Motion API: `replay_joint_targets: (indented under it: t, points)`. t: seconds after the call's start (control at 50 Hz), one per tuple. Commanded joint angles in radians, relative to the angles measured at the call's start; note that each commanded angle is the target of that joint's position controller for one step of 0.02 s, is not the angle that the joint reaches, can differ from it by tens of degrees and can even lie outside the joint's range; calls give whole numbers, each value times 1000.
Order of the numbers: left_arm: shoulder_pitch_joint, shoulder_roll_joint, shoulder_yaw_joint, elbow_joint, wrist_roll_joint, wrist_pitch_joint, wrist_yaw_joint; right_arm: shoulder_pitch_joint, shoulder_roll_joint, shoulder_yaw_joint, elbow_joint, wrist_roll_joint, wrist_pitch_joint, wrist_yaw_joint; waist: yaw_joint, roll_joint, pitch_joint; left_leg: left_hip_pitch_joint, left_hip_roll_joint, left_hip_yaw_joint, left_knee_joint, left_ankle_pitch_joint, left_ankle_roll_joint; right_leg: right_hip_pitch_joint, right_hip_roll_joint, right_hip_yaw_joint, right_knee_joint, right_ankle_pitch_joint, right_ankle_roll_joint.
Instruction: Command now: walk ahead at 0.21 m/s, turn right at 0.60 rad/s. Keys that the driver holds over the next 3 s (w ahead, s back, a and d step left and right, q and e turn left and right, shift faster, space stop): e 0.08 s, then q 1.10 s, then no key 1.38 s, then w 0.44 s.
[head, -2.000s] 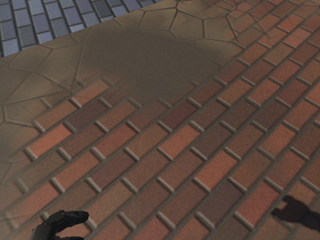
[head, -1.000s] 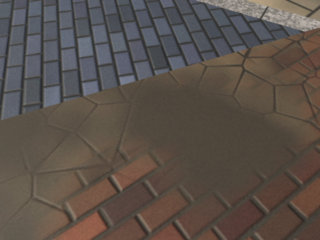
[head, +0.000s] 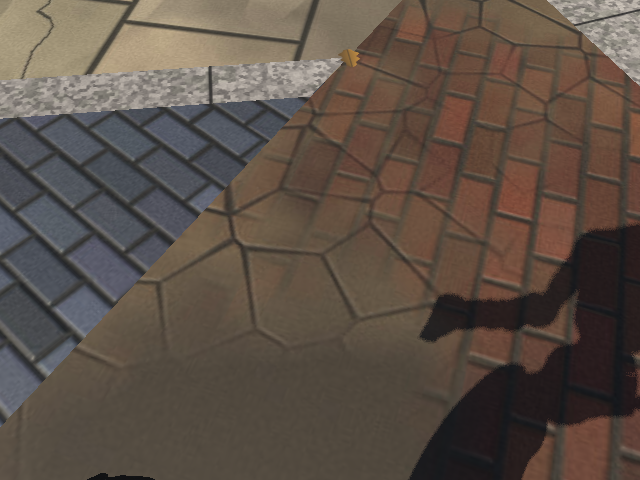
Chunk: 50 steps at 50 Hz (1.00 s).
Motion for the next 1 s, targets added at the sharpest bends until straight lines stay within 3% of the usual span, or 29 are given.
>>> replay_joint_targets:
  t: [0.02, 0.04, 0.06, 0.08, 0.1, 0.12, 0.14, 0.16, 0.18, 0.2, 0.24, 0.28, 0.38, 0.52, 0.56, 0.58, 0.6, 0.62, 0.64, 0.66, 0.68, 0.72, 0.76, 0.86, 1.0]
  points:
    - [83, 74, 24, -47, 14, -14, 7, -32, -188, -48, -60, 7, 7, -17, 66, 165, -102, 1, 227, -44, 172, 954, 87, 193, 71, -49, -88, -74, -47]
    - [179, 87, 34, -19, 23, -25, 18, -44, -193, -49, -65, 12, 18, -19, 110, 129, -157, -13, 211, -30, 338, 908, 73, 298, 102, -47, -166, -38, -69]
    - [276, 129, 50, 8, 34, -38, 36, -24, -188, -48, -71, 12, 21, -16, 158, 46, -230, -122, 171, -16, 577, 673, 31, 473, 59, 27, -248, 161, -104]
    - [277, 231, 68, -2, 16, -46, 52, 47, -68, -20, -111, -16, 30, -8, 83, -146, -307, -384, 76, -15, 856, -240, -3, 692, -240, 341, -126, 743, -160]
    - [303, 291, 93, -33, -37, -31, 54, 105, -98, -22, -130, -2, 55, -12, 110, -200, -489, -541, -51, -179, 1079, -367, -27, 828, -396, 654, -185, 869, -364]
    - [261, 206, 74, -43, -51, -15, 68, 54, -123, -24, -107, -11, 69, -16, 114, -26, -429, -573, 22, -247, 1080, -260, -25, 756, -361, 523, -222, 757, -340]
    - [190, 122, 44, -42, -50, -13, 78, -14, -100, -15, -112, -4, 68, -14, 101, -15, -296, -566, 41, -248, 1022, -187, -22, 612, -309, 423, -262, 678, -309]
    - [147, 59, 19, -28, -41, -14, 84, -39, -89, -10, -101, -9, 68, -14, 64, 24, -213, -531, 69, -258, 922, -141, -21, 509, -248, 353, -304, 595, -247]
    - [129, 34, 7, -18, -41, -18, 90, -25, -86, -9, -90, -17, 80, -10, 42, 0, -178, -462, 77, -263, 846, -113, -22, 431, -212, 295, -333, 579, -213]
    - [116, 17, -4, -8, -30, -24, 92, 23, -82, -8, -57, -18, 95, -6, 24, 0, -184, -368, 62, -261, 811, -83, -20, 367, -197, 233, -352, 591, -187]
    - [123, 32, -7, 17, -13, -41, 90, 58, -65, -6, -27, -4, 112, 2, 12, -5, -196, -272, 30, -271, 724, -66, -17, 318, -189, 182, -380, 568, -164]
    - [106, 54, -4, 30, -9, -47, 90, 32, -64, -9, -20, -3, 123, 3, 13, -26, -172, -266, 16, -277, 628, -50, -13, 309, -182, 157, -413, 397, -142]
    - [123, 93, 13, 47, -16, -14, 101, -73, -83, -23, -44, -11, 134, 7, 56, -64, -106, -344, 4, -243, 539, -79, -7, 338, -204, 184, -460, -82, -161]
    - [133, 105, 32, 68, -14, 7, 116, -65, -55, -22, -63, -3, 122, 13, 62, -57, -116, -304, -14, -188, 399, -143, 27, 393, -254, 164, -398, -59, -187]
    - [110, 123, 41, 71, -22, 16, 118, -13, -49, -21, -55, -1, 116, 18, 27, -53, -123, -200, -32, -164, 223, -52, 59, 356, -239, 114, -344, -40, -142]
    - [118, 128, 46, 78, -22, 20, 117, -1, -67, -23, -57, -5, 110, 21, 17, -21, -97, -152, -23, -208, 83, 35, 81, 304, -219, 75, -289, -53, -89]
    - [138, 96, 42, 72, -21, 25, 111, 0, -130, -35, -69, -20, 101, 18, 30, 131, -77, -119, 114, -435, -86, 7, 119, 205, -141, -9, -114, -167, -15]
    - [96, 42, 27, 15, -34, 23, 116, -18, -267, -71, -95, -15, 100, 15, 31, 335, 4, -138, 357, -790, -127, 264, 234, -21, 67, -90, 29, -428, 61]
    - [22, 69, 30, 11, -14, 30, 120, 25, -248, -75, -77, -29, 101, 1, -9, 223, 23, -188, 360, -741, -106, 400, 301, -11, 49, 34, 251, -459, 64]
    - [53, 63, 31, 22, -22, 35, 111, -19, -207, -65, -80, -16, 99, -9, 40, 147, 3, -201, 289, -638, -79, 421, 290, 8, 40, 78, 324, -392, 66]
    - [82, 77, 36, 38, -29, 33, 105, -91, -186, -60, -95, -9, 102, -10, 76, 117, 1, -195, 220, -567, -65, 412, 246, 8, 36, 89, 336, -324, 65]
    - [117, 105, 45, 57, -9, 31, 96, -137, -159, -54, -120, 2, 100, -6, 83, 142, -56, -113, 158, -512, -23, 555, 223, 1, 45, 79, 383, -274, 74]
    - [110, 96, 43, 48, -14, 31, 92, -96, -157, -57, -117, 7, 97, 1, 63, 122, -98, -49, 154, -514, 7, 646, 231, -10, 45, 78, 394, -274, 89]
    - [45, 91, 32, 9, -26, 34, 99, -22, -189, -72, -109, 0, 99, -6, 9, 164, -97, 32, 160, -595, 41, 641, 242, -34, 38, 92, 240, -299, 101]
    - [55, 104, 21, -24, -39, 20, 106, -93, -226, -87, -144, -10, 111, 8, 21, 180, -115, -90, 129, -707, 83, 641, 217, 168, 79, 103, 48, -326, 69]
